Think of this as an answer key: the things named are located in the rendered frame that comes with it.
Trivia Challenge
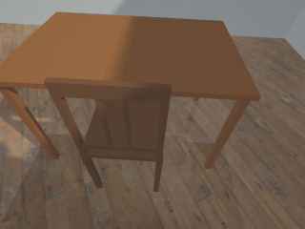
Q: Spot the chair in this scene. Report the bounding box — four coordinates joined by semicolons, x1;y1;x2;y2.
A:
44;77;172;192

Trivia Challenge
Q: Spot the table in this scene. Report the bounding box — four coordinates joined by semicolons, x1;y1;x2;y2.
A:
0;11;261;169

